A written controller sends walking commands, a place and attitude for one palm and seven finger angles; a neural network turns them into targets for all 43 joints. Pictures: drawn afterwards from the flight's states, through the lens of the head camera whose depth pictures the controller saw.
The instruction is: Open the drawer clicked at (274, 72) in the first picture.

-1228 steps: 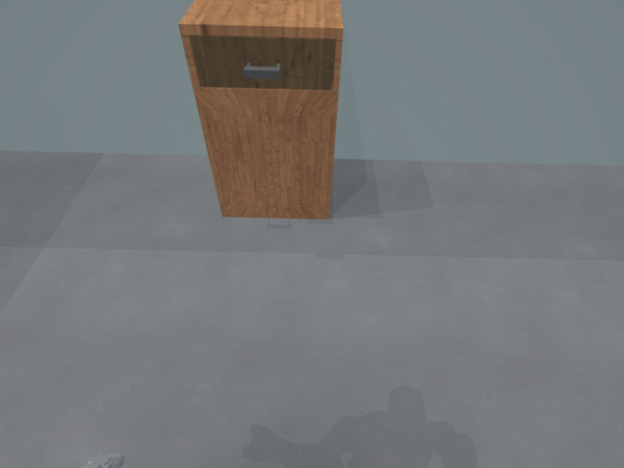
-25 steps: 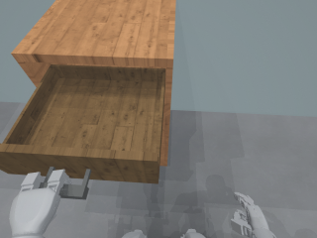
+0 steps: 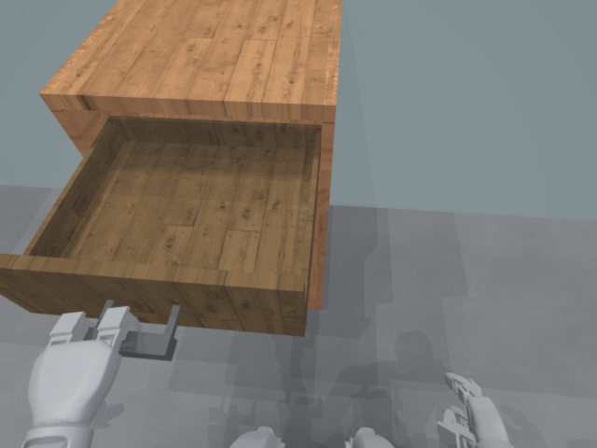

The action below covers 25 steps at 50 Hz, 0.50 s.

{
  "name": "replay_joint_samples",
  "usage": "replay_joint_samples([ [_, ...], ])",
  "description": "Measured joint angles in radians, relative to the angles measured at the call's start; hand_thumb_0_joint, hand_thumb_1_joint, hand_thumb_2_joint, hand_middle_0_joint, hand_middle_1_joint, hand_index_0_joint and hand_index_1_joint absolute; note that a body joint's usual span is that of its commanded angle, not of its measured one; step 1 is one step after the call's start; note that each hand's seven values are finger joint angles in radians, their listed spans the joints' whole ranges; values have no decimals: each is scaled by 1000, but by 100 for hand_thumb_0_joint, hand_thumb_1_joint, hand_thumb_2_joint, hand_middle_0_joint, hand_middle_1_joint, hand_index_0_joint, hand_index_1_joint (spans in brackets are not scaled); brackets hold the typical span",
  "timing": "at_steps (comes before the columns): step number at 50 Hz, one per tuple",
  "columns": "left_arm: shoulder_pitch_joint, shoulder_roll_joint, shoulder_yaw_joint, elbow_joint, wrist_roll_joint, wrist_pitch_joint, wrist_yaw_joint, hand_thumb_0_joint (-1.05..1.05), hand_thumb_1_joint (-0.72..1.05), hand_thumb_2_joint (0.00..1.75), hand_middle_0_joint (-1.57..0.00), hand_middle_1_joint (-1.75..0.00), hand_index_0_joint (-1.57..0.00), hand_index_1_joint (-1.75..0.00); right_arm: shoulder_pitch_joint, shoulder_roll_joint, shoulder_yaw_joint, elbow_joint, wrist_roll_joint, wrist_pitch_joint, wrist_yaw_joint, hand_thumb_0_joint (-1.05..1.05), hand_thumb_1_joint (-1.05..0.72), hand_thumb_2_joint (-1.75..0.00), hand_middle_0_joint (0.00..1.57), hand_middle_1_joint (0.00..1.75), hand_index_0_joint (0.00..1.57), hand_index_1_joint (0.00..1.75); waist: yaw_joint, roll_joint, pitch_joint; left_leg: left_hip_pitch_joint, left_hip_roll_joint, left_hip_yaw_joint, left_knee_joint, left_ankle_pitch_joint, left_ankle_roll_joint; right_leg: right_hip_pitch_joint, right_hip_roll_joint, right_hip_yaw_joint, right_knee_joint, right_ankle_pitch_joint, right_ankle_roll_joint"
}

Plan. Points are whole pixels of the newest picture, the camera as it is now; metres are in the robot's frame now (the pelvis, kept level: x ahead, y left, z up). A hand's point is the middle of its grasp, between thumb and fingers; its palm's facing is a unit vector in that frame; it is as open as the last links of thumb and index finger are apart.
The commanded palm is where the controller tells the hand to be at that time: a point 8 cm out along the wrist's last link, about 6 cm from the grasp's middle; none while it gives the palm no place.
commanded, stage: open the thumb to release the handle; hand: left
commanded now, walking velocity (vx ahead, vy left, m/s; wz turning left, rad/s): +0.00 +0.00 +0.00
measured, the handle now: (136, 327) +0.26 +0.25 +0.00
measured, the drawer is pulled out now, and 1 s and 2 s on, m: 0.30 0.30 0.30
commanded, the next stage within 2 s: lift the hand off the handle in 0.06 s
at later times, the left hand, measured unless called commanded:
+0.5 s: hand (112, 362) +0.21 +0.27 -0.01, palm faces -0.02 -0.02 -1.00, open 13.7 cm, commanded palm +0.20 +0.27 +0.04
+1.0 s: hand (91, 345) +0.22 +0.27 +0.05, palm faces +0.00 -0.04 -1.00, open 13.5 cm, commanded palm +0.20 +0.27 +0.11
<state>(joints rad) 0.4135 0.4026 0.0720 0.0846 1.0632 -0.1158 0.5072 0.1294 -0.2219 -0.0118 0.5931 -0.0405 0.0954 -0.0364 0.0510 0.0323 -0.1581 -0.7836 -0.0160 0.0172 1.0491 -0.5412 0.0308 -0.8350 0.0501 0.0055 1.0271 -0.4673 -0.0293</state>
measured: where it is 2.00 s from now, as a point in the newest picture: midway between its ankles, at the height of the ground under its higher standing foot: outside the picture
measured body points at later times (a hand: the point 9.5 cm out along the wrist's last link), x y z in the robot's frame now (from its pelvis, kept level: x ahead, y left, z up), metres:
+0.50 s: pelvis -0.01 -0.01 +0.00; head +0.05 -0.02 +0.45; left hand +0.21 +0.27 +0.04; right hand +0.18 -0.24 -0.11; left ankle -0.02 +0.10 -0.67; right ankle +0.02 -0.10 -0.67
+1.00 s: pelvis +0.01 -0.01 +0.03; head +0.05 -0.03 +0.48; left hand +0.21 +0.27 +0.10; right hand +0.21 -0.24 -0.08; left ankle -0.02 +0.10 -0.67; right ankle +0.02 -0.11 -0.67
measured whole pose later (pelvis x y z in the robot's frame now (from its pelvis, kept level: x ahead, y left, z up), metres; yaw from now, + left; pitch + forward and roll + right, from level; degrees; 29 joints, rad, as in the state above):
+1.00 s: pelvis +0.01 -0.01 +0.03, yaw +0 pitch +10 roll +0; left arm 0.34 0.45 0.06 0.04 1.00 -0.09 0.38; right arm 0.13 -0.24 -0.01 0.60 -0.01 0.08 -0.06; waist 0.07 0.05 -0.11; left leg -0.56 -0.02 0.01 0.85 -0.46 0.02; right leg -0.62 0.05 0.01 0.84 -0.40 -0.04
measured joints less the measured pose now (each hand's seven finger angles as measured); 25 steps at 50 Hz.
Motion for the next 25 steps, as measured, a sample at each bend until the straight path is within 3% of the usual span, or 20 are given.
replay_joint_samples([
  [9,-31,0,1,31,5,-8,1,0,-41,34,-32,-121,-32,-121,-5,-9,-5,-1,-1,-8,-2,1,-91,-90,20,30,20,30,1,-2,0,-1,1,-3,1,9,-5,-1,0,-4,3,7,-5],
  [25,-169,14,-15,131,7,4,-23,0,-49,30,-32,-120,-34,-123,1,-12,-7,28,8,-18,-23,1,-91,-90,20,30,20,30,0,0,8,-6,3,-14,-7,22,-14,-5,2,-14,-4,17,-14],
])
